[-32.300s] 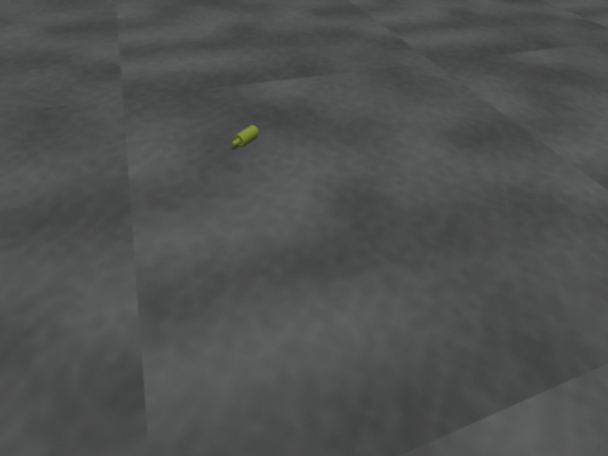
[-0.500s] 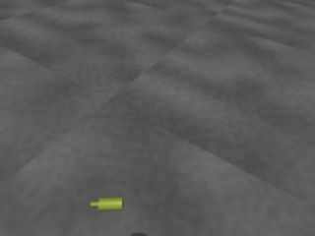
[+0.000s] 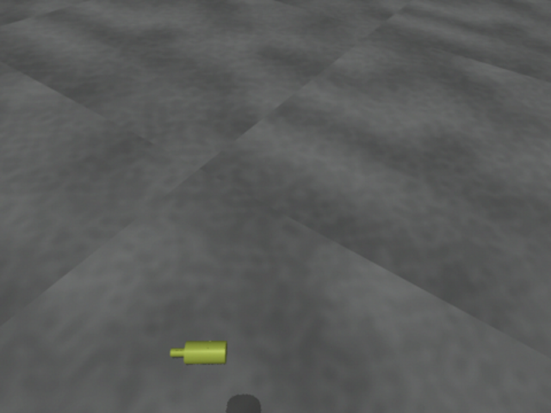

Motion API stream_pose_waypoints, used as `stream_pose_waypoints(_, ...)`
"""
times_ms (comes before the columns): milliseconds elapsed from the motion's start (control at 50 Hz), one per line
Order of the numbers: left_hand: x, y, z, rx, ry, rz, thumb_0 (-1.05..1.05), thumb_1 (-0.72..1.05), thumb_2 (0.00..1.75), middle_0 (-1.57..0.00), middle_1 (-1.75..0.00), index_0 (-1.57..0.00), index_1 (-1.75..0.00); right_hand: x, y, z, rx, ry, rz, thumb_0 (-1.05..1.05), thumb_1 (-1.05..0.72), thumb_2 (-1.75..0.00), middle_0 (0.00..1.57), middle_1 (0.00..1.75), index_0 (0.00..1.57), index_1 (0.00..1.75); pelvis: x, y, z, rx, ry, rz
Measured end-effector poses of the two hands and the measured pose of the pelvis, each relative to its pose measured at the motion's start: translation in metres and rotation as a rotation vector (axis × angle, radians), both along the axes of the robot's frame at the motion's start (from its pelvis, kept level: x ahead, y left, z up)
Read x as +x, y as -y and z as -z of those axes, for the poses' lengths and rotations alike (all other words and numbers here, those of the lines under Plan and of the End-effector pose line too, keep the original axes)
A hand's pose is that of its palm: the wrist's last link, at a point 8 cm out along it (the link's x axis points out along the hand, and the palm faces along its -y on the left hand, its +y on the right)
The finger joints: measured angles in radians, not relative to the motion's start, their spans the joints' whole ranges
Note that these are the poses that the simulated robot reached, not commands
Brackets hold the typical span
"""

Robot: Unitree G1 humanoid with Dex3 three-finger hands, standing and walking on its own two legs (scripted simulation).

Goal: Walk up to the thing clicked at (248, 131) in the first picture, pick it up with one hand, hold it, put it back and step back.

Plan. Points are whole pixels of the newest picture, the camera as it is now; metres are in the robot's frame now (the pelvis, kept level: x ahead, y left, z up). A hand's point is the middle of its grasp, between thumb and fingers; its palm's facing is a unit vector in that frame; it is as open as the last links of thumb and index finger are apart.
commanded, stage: stand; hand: left
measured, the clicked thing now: (198, 352) +0.44 +0.22 -0.72
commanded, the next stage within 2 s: none
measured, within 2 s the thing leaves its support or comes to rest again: neither
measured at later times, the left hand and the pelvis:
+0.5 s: hand out of the picture +0.11 +0.24 -0.14, palm faces -0.02 -0.94 -0.33, open 7.4 cm; pelvis +0.03 -0.01 +0.02, yaw +1 degrees
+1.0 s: hand out of the picture +0.10 +0.23 -0.13, palm faces -0.02 -0.94 -0.34, open 7.4 cm; pelvis +0.03 -0.02 +0.02, yaw +1 degrees
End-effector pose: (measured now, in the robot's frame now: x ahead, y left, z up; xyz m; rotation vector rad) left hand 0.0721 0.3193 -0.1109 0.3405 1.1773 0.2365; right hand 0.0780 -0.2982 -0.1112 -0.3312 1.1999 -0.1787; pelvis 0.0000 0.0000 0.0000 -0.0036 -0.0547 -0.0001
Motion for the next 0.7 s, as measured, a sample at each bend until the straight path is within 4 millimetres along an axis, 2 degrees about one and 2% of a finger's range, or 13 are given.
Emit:
stream_pose_waypoints(160, 0.004, 0.014, -0.005, -0.038, -0.042, 0.007, 0.01, 0.9, 0.9, -0.21, -0.3, -0.2, -0.3, 0.026, -0.005, -0.008, 0.014, 0.022, -0.008, 0.01, -0.9, -0.9, 0.2, 0.3, 0.2, 0.3, 0.015, 0.001, -0.012, 0.003, -0.005, -0.012)
stream_pose_waypoints(340, 0.02, 0.03, -0.007, -0.061, -0.032, 0.011, 0.01, 0.9, 0.9, -0.21, -0.3, -0.2, -0.3, 0.047, 0.001, -0.016, 0.015, 0.043, -0.001, 0.01, -0.9, -0.9, 0.2, 0.3, 0.2, 0.3, 0.025, 0.007, -0.018, 0.008, -0.005, -0.016)
stream_pose_waypoints(540, 0.036, 0.036, -0.014, -0.048, -0.013, 0.02, 0.01, 0.9, 0.9, -0.21, -0.3, -0.2, -0.3, 0.044, 0.01, -0.016, 0.017, 0.022, 0.02, 0.01, -0.9, -0.9, 0.2, 0.3, 0.2, 0.3, 0.028, 0.013, -0.021, 0.009, -0.008, -0.017)
stream_pose_waypoints(700, 0.038, 0.038, -0.018, -0.037, -0.007, 0.02, 0.01, 0.9, 0.9, -0.21, -0.3, -0.2, -0.3, 0.032, 0.015, -0.014, 0.025, -0.003, 0.031, 0.01, -0.9, -0.9, 0.2, 0.3, 0.2, 0.3, 0.027, 0.018, -0.022, 0.009, -0.006, -0.015)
